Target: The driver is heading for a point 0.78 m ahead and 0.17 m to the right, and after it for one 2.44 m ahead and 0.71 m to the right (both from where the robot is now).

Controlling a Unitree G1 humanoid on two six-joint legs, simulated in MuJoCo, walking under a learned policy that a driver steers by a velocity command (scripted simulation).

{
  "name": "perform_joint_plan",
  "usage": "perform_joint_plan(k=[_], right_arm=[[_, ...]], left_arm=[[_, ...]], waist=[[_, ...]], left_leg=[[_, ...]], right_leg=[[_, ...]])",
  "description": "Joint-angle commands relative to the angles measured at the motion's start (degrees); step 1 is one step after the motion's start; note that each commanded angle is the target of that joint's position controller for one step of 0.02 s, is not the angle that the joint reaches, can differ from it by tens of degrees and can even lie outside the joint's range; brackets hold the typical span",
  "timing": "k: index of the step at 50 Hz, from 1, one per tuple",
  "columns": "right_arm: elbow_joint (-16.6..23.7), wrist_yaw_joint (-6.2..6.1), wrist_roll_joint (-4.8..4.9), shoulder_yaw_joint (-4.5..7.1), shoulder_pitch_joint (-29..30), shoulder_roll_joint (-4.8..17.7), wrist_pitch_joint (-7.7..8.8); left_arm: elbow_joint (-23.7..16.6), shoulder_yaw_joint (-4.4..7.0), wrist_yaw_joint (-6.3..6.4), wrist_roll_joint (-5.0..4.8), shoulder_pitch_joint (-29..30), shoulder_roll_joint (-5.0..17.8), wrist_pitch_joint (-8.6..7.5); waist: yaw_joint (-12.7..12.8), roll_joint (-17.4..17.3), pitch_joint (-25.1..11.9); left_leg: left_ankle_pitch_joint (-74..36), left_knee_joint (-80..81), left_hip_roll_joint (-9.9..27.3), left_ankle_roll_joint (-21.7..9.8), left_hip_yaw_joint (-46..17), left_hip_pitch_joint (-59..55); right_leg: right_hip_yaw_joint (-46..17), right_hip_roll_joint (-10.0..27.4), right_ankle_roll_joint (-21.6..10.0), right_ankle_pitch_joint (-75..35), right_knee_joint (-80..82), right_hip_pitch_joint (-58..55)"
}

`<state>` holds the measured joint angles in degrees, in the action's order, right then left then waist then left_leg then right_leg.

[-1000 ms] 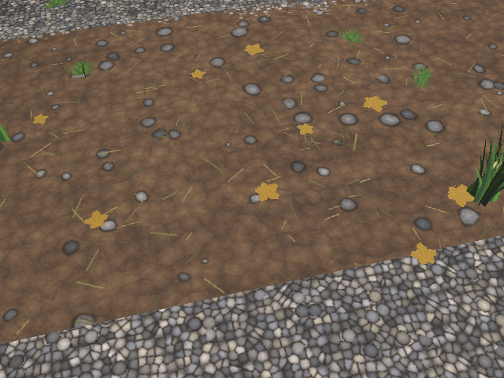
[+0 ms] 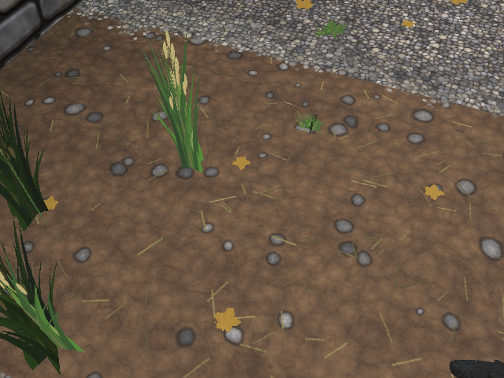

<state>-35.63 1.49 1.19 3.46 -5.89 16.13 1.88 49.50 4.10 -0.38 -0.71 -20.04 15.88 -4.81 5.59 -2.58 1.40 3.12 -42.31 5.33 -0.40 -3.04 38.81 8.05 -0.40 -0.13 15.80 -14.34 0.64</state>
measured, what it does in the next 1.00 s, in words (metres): walks ahead, turning right: left foot, then right foot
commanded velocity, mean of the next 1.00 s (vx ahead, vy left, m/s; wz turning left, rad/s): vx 0.50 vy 0.00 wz -0.30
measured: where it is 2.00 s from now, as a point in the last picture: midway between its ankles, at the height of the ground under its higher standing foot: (394, 207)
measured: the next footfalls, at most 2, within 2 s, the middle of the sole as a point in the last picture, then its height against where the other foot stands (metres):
left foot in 0.12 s outside the picture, level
right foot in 0.66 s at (333, 363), level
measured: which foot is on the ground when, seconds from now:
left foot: up 0.00-0.10, down 0.12-0.68, up 0.70-1.00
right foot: down 0.00-0.14, up 0.16-0.64, down 0.66-1.00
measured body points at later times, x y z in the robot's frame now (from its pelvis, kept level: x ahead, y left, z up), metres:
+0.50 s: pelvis +0.27 +0.05 +0.00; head +0.29 +0.05 +0.45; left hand +0.46 +0.28 -0.11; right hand +0.30 -0.24 -0.12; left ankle +0.19 +0.14 -0.74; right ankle +0.44 -0.13 -0.68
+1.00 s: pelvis +0.55 -0.04 +0.00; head +0.58 -0.07 +0.45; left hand +0.72 +0.20 -0.10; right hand +0.66 -0.35 -0.08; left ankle +0.78 +0.06 -0.69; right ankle +0.48 -0.11 -0.74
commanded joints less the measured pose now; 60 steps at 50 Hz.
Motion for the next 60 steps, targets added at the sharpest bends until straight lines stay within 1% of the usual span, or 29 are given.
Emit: perform_joint_plan(k=[1, 4, 5, 6, 7, 8, 9, 11, 14, 17, 23, 28, 30, 32, 33, 34, 35, 36, 37, 40, 43, 47, 52, 55, 56, 57, 58, 59, 60], right_arm=[[6.0, 0.92, 0.22, -0.10, 6.9, 1.9, 1.27], [5.5, 1.07, -0.37, 1.19, 2.6, 4.7, 1.40], [2.8, 0.78, -0.59, 2.53, -5.5, 6.9, 1.32], [0.5, 0.00, -0.73, 4.04, -14.7, 10.4, 0.99], [-0.2, -0.60, -1.43, 5.15, -19.4, 17.4, 0.94], [-0.1, -0.61, -1.00, 4.01, -20.8, 13.2, 0.98], [-0.4, -0.46, -1.33, 2.94, -17.5, 10.5, 1.34], [-1.0, -0.29, -1.24, 1.70, -10.8, 6.4, 1.97], [-1.8, -0.13, -1.76, 1.50, -6.8, 4.4, 3.70], [-3.7, -0.77, -2.39, 1.99, -7.1, 5.4, 4.67], [-6.6, -1.99, -1.85, 2.45, -9.4, 7.3, 4.46], [-9.4, -2.40, -0.58, 3.29, -12.8, 9.1, 2.53], [-9.2, -2.90, -0.27, 3.72, -11.7, 10.7, 1.60], [-8.8, -3.51, -0.04, 3.82, -10.2, 11.7, 0.53], [-8.3, -3.85, -0.38, 3.28, -10.4, 10.8, 0.73], [-5.3, -2.92, -2.57, 0.82, -15.7, 3.0, 2.17], [-4.7, -2.01, -1.22, 0.26, -12.3, 4.2, 4.67], [-3.0, -1.21, 1.14, 1.20, -6.2, 7.5, 6.12], [-2.3, -1.24, 1.11, 0.81, -4.3, 7.1, 6.83], [-3.0, -1.84, -1.63, 1.76, -5.5, 7.8, 5.55], [-2.3, -2.01, -2.12, 1.12, -4.7, 5.4, 4.02], [-0.3, -1.56, -1.89, -0.12, 4.1, 2.9, 4.16], [1.1, -0.43, -0.61, 0.83, 7.9, 5.9, 5.11], [-0.6, -0.48, -0.70, 2.20, 0.5, 7.9, 5.91], [-1.5, -0.87, -1.67, 3.03, -6.1, 9.9, 6.22], [-2.2, -1.30, -2.90, 4.13, -13.3, 14.7, 6.03], [-4.0, -0.71, -1.85, 4.35, -16.3, 14.5, 5.27], [-2.8, -0.81, -1.21, 3.02, -13.3, 9.4, 5.03], [-2.5, -1.09, -1.33, 2.35, -10.7, 7.4, 4.50]], left_arm=[[-2.1, 2.15, -0.01, -1.03, 0.7, 10.6, -0.14], [-0.8, 2.43, 0.27, -1.64, 0.9, 12.4, 0.87], [-0.5, 2.08, 0.48, -1.66, 1.0, 11.9, 1.13], [-1.2, 1.15, 0.77, -0.63, 0.9, 10.0, 0.89], [-4.0, -1.40, 0.13, 1.00, -3.7, 3.2, -0.22], [-2.4, -0.96, -0.30, -0.20, -2.3, 5.7, -1.55], [-4.1, 0.28, -0.58, -2.32, 2.5, 9.4, -1.93], [-4.8, 0.09, -0.17, -1.38, 6.6, 8.0, -1.42], [-3.1, 0.13, 0.01, -1.11, 2.5, 5.3, 1.30], [-4.1, 0.16, 0.34, -0.88, 5.4, 4.3, 2.31], [-6.9, -0.69, -1.40, -0.30, 14.8, 2.3, 1.70], [-11.2, -0.89, -3.05, -0.29, 20.9, 2.6, 1.80], [-12.1, -0.14, -3.52, -0.31, 19.1, 4.0, 1.97], [-10.0, 2.05, -3.23, -0.58, 7.8, 7.7, 2.21], [-7.8, 4.08, -2.29, -0.62, -1.8, 11.8, 2.53], [-7.5, 5.56, -1.36, -1.13, -4.1, 18.7, 2.67], [-9.2, 4.43, -1.46, -0.77, -5.1, 16.2, 2.03], [-9.0, 3.39, -1.46, -0.18, -3.8, 12.5, 1.57], [-9.4, 2.86, -1.34, -0.47, -0.6, 10.6, 1.26], [-12.1, 1.46, -0.78, 0.43, 7.6, 6.7, 1.20], [-12.2, 2.05, 0.16, 0.12, 7.2, 8.7, 0.99], [-11.3, 2.53, 1.15, -0.59, 4.1, 9.9, 1.59], [-10.1, 2.55, 1.41, -0.99, 0.1, 9.4, 2.46], [-10.9, 2.28, 1.46, -0.54, 1.7, 8.1, 2.79], [-11.7, 1.23, 1.23, -0.15, 1.9, 5.2, 2.58], [-13.0, 0.07, 1.23, -0.42, -3.4, 1.4, 2.20], [-14.0, -0.14, 1.25, -1.54, -6.3, 3.4, 1.79], [-13.0, 1.14, 1.30, -1.77, -3.0, 8.6, 1.99], [-13.8, 1.55, 1.28, -1.13, 2.0, 9.8, 2.37]], waist=[[-0.9, 6.4, 2.3], [-5.4, 8.4, -1.0], [-9.7, 7.6, -5.7], [-13.7, 5.7, -11.7], [-11.5, -9.3, -20.1], [-13.2, -8.6, -26.9], [-13.2, -5.5, -17.6], [-9.3, -1.6, -7.4], [-4.9, -3.2, -4.3], [-4.7, -1.2, -1.1], [-8.0, 0.1, 2.2], [-9.7, 0.2, 4.0], [-7.7, -1.8, 1.3], [-1.0, -2.5, -5.5], [3.5, 0.4, -10.7], [-1.2, 15.9, -15.7], [0.7, 13.0, -24.7], [2.5, 9.4, -18.2], [0.5, 5.8, -12.3], [-5.8, 4.5, -5.1], [-6.7, 4.4, -3.3], [-3.1, 6.5, -1.9], [-1.9, 8.1, -2.2], [-6.5, 9.8, -4.0], [-9.7, 7.4, -9.5], [-9.6, -4.8, -18.2], [-8.7, -17.6, -20.2], [-10.0, -9.2, -12.7], [-10.3, -4.7, -7.2]], left_leg=[[0.5, 6.4, -1.6, -1.4, 3.0, -2.3], [5.5, 11.8, -5.1, -4.6, 6.0, -12.5], [2.4, 14.5, -7.2, -6.2, 7.6, -24.7], [-0.3, 12.0, -3.2, -8.3, 2.0, -41.2], [4.7, 14.0, 13.7, -18.0, -26.2, -63.2], [7.4, 22.0, 18.4, -20.8, -39.5, -64.3], [5.8, 22.5, 16.2, -17.7, -29.6, -57.5], [-0.2, 25.2, 11.2, -14.1, -15.5, -41.5], [-1.7, 31.8, 9.0, -13.0, -7.6, -30.2], [-4.8, 34.7, 9.2, -12.6, -1.6, -29.1], [-6.5, 36.1, 8.0, -9.4, 8.6, -32.5], [-14.3, 30.9, 11.1, -8.0, 11.4, -43.5], [-32.7, 24.2, 11.2, -6.6, 13.1, -45.6], [-46.0, 7.7, 9.1, -4.3, 15.3, -43.2], [-35.9, -7.3, 6.7, -1.9, 15.7, -32.5], [13.0, -29.6, -3.3, 2.4, 13.8, -5.4], [31.0, -39.1, -8.7, 2.3, -0.2, 4.0], [26.6, -39.4, -5.1, 0.7, -3.2, 9.5], [21.7, -34.7, -2.5, -0.3, -2.6, 9.1], [16.0, -23.7, 1.2, 0.9, -2.2, -1.8], [11.8, -14.9, 0.5, 3.5, -0.1, -3.8], [-4.5, 3.8, -3.1, 4.7, 0.9, -8.7], [-4.5, 13.2, -5.1, 3.4, -1.6, -12.1], [0.2, 16.8, -5.2, 0.1, -0.5, -22.1], [1.6, 16.0, -0.1, -2.8, -4.5, -33.6], [8.6, 17.7, 12.9, -9.6, -23.1, -53.7], [24.8, 23.9, 19.9, -14.8, -43.9, -58.6], [31.9, 25.9, 17.8, -12.8, -39.2, -52.8], [27.0, 25.9, 15.4, -10.6, -29.9, -46.1]], right_leg=[[-7.2, 15.6, -9.5, -20.7, 4.3, 0.0], [-5.1, 16.0, -7.7, -40.0, -4.5, -3.3], [-2.6, 14.0, -6.2, -46.6, -13.8, -0.8], [-1.0, 11.7, -3.8, -37.9, -27.1, 9.5], [-1.1, 3.1, 0.3, -2.0, -51.1, 34.0], [-11.7, 0.6, 0.2, 17.4, -60.7, 40.1], [-12.9, 3.5, -0.5, 14.6, -63.2, 45.0], [-11.6, 7.7, -0.6, 6.3, -56.4, 42.4], [-12.8, 9.0, 0.3, -0.1, -52.4, 34.5], [-14.8, 8.5, 1.4, -6.9, -47.2, 38.5], [-10.9, 6.6, 0.4, -22.6, -28.7, 38.0], [-7.2, 5.2, -2.6, -14.5, -22.0, 41.1], [-3.7, 2.1, -4.7, -8.2, -21.6, 35.7], [-0.9, -2.8, -7.8, -6.5, -19.2, 19.8], [-6.4, -1.6, -10.5, -9.5, -16.9, 2.8], [-35.8, 13.8, -20.7, -5.3, -15.1, -19.2], [-57.0, 19.9, -25.7, 1.7, -4.8, -25.9], [-49.1, 18.3, -22.1, 0.7, -3.1, -22.4], [-41.6, 15.9, -19.9, -2.3, -3.1, -14.2], [-30.9, 11.0, -17.6, -15.8, 0.0, 5.8], [-25.5, 8.8, -17.4, -22.3, 1.6, 13.0], [-21.2, 4.5, -13.5, -16.1, 0.5, 16.7], [-28.9, 7.4, -11.6, -8.2, -5.2, 10.6], [-31.2, 6.3, -9.1, -10.0, -12.8, 9.9], [-28.2, 3.2, -7.1, -9.2, -23.4, 13.6], [-20.4, -4.0, -3.1, 5.4, -42.6, 28.9], [-17.7, -3.7, -1.6, 19.1, -55.4, 42.4], [-18.9, -0.3, -1.0, 14.3, -60.7, 46.2], [-16.7, 1.5, -0.7, 9.6, -61.4, 46.3]])
Keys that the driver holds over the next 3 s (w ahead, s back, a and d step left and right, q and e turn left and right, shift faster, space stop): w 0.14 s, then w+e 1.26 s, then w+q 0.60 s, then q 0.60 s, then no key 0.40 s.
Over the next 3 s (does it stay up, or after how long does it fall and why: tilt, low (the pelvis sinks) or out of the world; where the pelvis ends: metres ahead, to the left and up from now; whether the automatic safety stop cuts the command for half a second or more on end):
stays up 1.21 -0.40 -0.01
